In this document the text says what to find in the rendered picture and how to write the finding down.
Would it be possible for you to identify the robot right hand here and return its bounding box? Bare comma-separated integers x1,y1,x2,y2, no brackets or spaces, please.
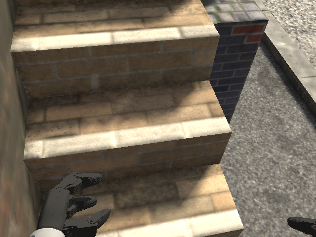
287,216,316,237

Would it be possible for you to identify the robot left hand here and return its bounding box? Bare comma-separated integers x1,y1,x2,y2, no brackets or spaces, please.
37,171,112,237

